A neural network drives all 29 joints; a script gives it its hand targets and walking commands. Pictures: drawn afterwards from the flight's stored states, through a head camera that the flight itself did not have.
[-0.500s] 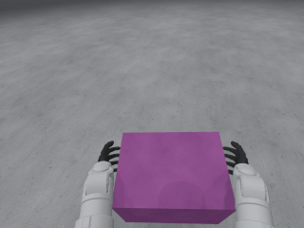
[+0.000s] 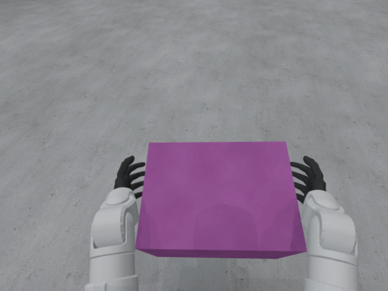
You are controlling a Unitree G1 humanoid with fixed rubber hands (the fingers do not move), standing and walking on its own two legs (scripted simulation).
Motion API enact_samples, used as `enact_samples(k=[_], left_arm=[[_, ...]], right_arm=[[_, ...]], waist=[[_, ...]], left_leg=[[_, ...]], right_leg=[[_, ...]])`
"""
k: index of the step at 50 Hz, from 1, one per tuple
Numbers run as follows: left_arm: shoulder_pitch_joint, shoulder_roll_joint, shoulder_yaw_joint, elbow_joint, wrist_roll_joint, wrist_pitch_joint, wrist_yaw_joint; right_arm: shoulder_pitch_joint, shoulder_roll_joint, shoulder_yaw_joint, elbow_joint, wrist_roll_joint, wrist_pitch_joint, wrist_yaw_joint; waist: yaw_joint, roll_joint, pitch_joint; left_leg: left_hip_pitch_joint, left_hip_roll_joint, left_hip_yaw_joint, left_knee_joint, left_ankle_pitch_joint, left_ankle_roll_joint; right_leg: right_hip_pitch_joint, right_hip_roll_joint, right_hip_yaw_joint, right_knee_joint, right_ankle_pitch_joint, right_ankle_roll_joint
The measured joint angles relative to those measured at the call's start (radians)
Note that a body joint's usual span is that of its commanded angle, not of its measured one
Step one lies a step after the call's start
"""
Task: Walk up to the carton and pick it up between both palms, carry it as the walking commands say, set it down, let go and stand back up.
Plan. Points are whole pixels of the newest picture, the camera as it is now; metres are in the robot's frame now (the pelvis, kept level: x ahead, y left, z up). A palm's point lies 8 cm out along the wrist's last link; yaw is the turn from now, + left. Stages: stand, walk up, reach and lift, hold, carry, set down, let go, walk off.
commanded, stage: carry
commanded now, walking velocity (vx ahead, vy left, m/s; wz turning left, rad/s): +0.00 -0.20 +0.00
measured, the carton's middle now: (216, 203) +0.32 -0.01 +0.00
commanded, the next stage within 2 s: none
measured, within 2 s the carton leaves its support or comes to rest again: neither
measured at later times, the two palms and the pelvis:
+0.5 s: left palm (155, 237) +0.19 +0.10 +0.10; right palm (380, 241) +0.20 -0.27 +0.09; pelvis -0.03 -0.08 -0.01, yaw -1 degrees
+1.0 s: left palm (205, 276) +0.14 +0.02 +0.10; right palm out of the picture +0.15 -0.35 +0.11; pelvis -0.09 -0.17 +0.02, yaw +0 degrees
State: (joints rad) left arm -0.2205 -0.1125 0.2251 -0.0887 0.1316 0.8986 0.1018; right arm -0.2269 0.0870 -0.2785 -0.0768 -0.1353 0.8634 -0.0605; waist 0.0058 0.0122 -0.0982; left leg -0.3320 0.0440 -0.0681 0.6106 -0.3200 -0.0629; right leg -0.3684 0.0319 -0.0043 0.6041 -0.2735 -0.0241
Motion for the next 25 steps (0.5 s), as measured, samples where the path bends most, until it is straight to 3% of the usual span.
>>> enact_samples(k=[4, 6, 9, 12, 15, 19, 23, 25], left_arm=[[0.053, -0.026, -0.019, -0.154, -0.012, 0.081, 0.001], [0.083, -0.02, -0.039, -0.21, -0.023, 0.121, 0.001], [0.142, -0.015, -0.049, -0.29, -0.037, 0.191, 0.003], [0.191, -0.014, -0.056, -0.351, -0.04, 0.244, 0.011], [0.227, -0.015, -0.047, -0.405, -0.041, 0.271, 0.029], [0.241, -0.016, -0.058, -0.429, -0.041, 0.306, 0.045], [0.225, -0.015, -0.053, -0.429, -0.045, 0.311, 0.041], [0.214, -0.015, -0.062, -0.413, -0.054, 0.3, 0.034]], right_arm=[[0.05, 0.004, 0.005, -0.174, 0.037, 0.107, -0.007], [0.089, 0.016, 0.007, -0.247, 0.05, 0.151, -0.017], [0.148, 0.036, 0.021, -0.319, 0.073, 0.213, -0.037], [0.183, 0.039, 0.042, -0.37, 0.083, 0.27, -0.051], [0.183, 0.039, 0.073, -0.385, 0.084, 0.301, -0.06], [0.207, 0.04, 0.074, -0.384, 0.076, 0.307, -0.044], [0.219, 0.041, 0.083, -0.414, 0.068, 0.315, -0.051], [0.21, 0.034, 0.075, -0.42, 0.056, 0.315, -0.056]], waist=[[-0.031, 0.024, 0.0], [-0.044, 0.028, -0.007], [-0.049, 0.003, -0.025], [-0.051, -0.019, -0.039], [-0.036, -0.044, -0.036], [-0.011, 0.001, -0.052], [0.011, 0.024, -0.061], [0.022, 0.043, -0.059]], left_leg=[[-0.052, 0.036, 0.027, 0.062, -0.019, -0.005], [-0.075, 0.049, 0.045, 0.094, -0.003, 0.017], [-0.069, 0.041, 0.087, 0.095, -0.09, 0.035], [-0.05, 0.035, 0.121, 0.065, -0.051, 0.05], [-0.041, 0.042, 0.142, 0.041, -0.008, 0.011], [-0.04, 0.092, 0.13, 0.016, 0.008, -0.013], [-0.048, 0.135, 0.12, 0.018, 0.026, -0.046], [-0.074, 0.162, 0.108, 0.081, -0.02, -0.03]], right_leg=[[-0.036, 0.014, -0.033, 0.045, -0.022, -0.021], [-0.052, 0.013, -0.049, 0.068, -0.035, -0.032], [-0.066, 0.003, -0.051, 0.081, -0.031, -0.023], [-0.075, 0.002, -0.06, 0.071, -0.029, -0.047], [-0.109, -0.002, -0.057, 0.129, -0.055, -0.029], [-0.15, -0.026, -0.077, 0.275, -0.162, 0.007], [-0.071, -0.064, -0.069, 0.092, -0.107, 0.018], [-0.053, -0.05, -0.086, 0.03, 0.018, 0.011]])
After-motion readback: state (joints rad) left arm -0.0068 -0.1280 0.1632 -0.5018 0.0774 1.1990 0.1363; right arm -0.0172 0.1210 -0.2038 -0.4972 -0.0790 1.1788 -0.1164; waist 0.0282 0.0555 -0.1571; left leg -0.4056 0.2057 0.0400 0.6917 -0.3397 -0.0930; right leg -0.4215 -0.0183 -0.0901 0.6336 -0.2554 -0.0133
